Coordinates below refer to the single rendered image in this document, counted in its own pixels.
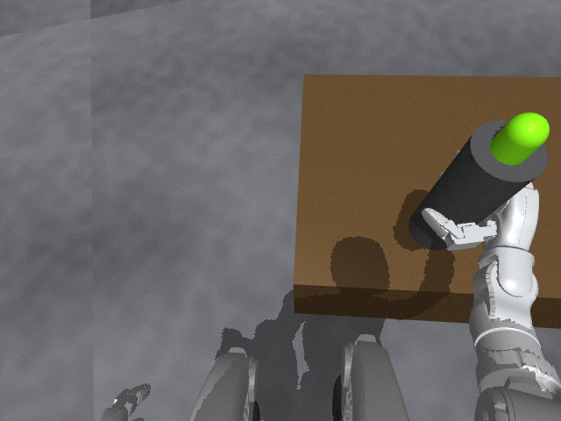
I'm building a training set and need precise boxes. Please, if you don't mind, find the right robot arm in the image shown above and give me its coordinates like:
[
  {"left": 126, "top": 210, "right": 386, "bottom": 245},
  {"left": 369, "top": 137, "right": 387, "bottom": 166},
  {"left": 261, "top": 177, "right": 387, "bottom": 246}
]
[{"left": 469, "top": 246, "right": 561, "bottom": 421}]

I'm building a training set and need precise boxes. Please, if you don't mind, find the bottle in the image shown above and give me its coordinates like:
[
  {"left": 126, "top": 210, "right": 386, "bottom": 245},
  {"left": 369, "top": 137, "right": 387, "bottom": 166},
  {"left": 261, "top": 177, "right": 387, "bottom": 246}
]
[{"left": 408, "top": 112, "right": 550, "bottom": 251}]

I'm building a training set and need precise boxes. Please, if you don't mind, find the right robot hand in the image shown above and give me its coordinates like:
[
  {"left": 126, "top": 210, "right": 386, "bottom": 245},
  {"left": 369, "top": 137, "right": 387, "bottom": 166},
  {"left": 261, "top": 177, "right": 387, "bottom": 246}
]
[{"left": 422, "top": 150, "right": 539, "bottom": 251}]

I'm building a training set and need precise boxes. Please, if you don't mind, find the left robot hand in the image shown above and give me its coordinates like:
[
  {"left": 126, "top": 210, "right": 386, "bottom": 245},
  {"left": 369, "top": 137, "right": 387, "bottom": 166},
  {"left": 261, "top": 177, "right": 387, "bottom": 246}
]
[{"left": 97, "top": 383, "right": 151, "bottom": 421}]

